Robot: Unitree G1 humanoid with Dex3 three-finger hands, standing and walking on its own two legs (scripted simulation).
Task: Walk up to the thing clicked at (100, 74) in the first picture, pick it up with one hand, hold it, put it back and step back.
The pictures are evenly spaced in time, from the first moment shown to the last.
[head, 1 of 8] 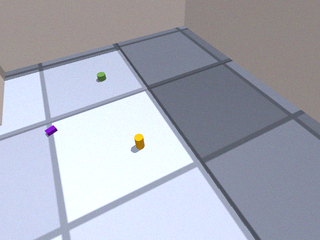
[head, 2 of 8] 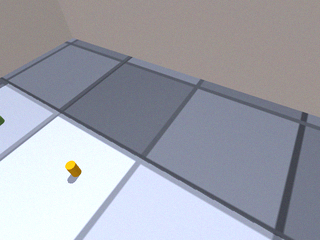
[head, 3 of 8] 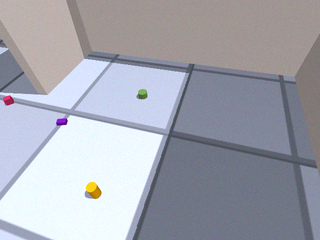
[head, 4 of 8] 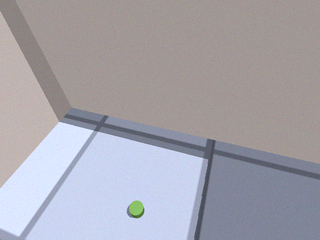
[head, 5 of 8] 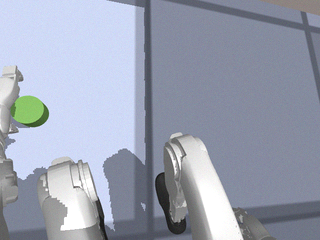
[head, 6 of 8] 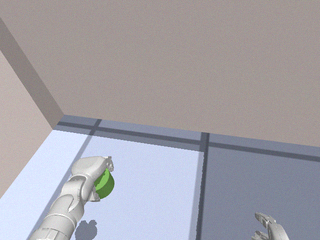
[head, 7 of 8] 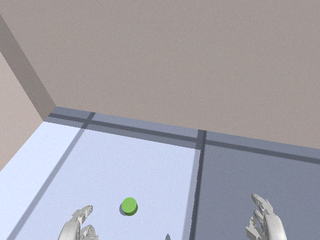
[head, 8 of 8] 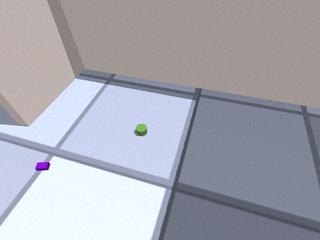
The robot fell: no
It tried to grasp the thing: yes
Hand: left
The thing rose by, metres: 0.68
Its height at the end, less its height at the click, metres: +0.00
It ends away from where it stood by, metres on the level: 0.01
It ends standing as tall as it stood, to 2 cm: yes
